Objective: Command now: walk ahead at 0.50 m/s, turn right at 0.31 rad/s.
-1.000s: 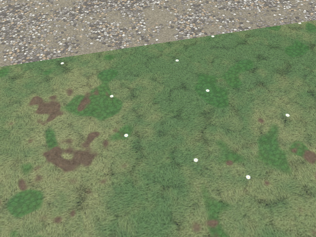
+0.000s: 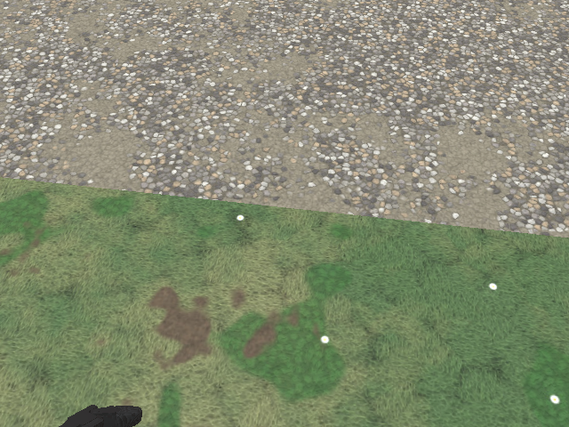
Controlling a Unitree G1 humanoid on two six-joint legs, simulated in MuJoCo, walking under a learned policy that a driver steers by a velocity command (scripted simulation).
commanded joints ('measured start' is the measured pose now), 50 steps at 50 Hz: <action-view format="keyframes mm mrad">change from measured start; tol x32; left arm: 1 352 288 94 0 12 1 13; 50 142 97 17 -121 23 77 44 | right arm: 1 57 -73 -3 -102 -24 -21 -4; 19 -392 -74 8 -274 6 -73 27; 25 39 -265 -60 -191 -24 -79 21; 50 -29 -115 14 -62 9 28 8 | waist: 1 140 -135 -343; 23 7 -92 -126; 25 6 364 -360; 50 61 -71 -193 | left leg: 1 -498 68 32 793 627 -38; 2 -753 -45 -86 984 -51 -63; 23 -239 91 -100 21 429 -12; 26 262 483 -801 -70 2 217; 38 -258 237 -58 -145 926 130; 44 -204 215 -61 52 796 50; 47 -545 72 -55 596 -209 -105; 50 -637 135 -70 632 -148 -130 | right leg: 1 806 -252 479 27 3 -243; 2 970 -353 861 -163 -190 -329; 7 395 -195 479 -282 -48 -197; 18 297 -102 375 -198 -18 -110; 23 326 -74 440 68 20 -38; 25 -158 102 218 643 -567 62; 27 -300 -12 222 812 -432 88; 44 276 2 47 -72 123 47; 47 743 -428 480 10 933 -241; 50 491 -306 401 -114 308 -163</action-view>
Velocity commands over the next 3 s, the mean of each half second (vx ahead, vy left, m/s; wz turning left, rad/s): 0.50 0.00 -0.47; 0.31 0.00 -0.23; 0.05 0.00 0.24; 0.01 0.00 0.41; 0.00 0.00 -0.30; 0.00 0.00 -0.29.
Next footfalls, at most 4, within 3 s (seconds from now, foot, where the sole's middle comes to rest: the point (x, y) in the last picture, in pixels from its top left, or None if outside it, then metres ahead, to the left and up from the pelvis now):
0.46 left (251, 425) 0.47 0.07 -0.75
0.90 right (379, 377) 0.57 -0.23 -0.75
1.18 left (272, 362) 0.62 0.02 -0.75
1.70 left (263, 370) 0.60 0.04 -0.75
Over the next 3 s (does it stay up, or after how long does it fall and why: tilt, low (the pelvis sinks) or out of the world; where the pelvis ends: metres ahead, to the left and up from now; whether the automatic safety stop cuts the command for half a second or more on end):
stays up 0.54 -0.12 0.02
